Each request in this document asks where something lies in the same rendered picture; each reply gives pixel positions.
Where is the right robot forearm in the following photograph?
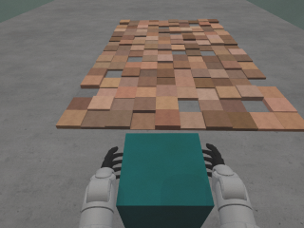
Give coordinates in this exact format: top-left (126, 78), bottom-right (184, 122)
top-left (212, 164), bottom-right (260, 228)

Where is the right robot hand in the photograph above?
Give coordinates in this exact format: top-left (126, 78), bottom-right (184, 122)
top-left (202, 143), bottom-right (225, 178)

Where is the left robot forearm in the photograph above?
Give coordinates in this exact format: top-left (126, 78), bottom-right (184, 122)
top-left (79, 167), bottom-right (117, 228)

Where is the carton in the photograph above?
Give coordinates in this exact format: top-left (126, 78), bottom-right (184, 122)
top-left (116, 133), bottom-right (215, 228)

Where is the left robot hand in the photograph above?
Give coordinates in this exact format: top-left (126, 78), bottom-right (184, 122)
top-left (101, 146), bottom-right (124, 179)

